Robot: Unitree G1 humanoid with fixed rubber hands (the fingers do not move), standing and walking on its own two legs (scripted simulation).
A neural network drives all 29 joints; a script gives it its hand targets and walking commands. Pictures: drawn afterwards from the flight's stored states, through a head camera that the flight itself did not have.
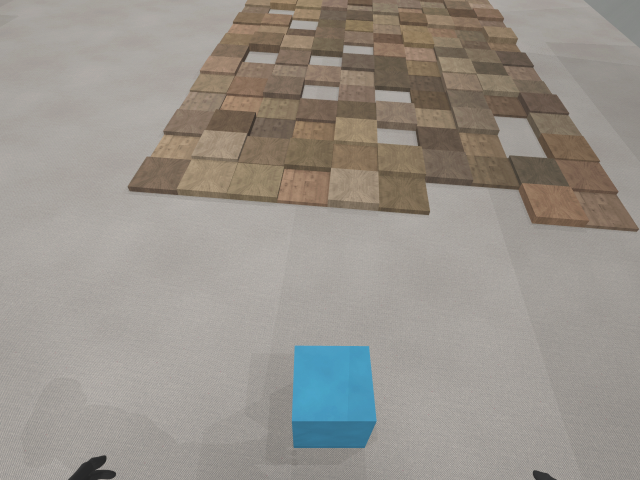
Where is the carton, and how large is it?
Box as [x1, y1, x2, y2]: [292, 346, 376, 447]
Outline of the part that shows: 295,346 292,403 292,430 294,447 364,447 376,421 368,346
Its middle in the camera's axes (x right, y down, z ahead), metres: +0.03 +0.46 +1.11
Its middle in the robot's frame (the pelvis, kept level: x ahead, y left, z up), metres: +0.46 -0.04 -0.66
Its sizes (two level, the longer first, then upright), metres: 0.210 0.200 0.250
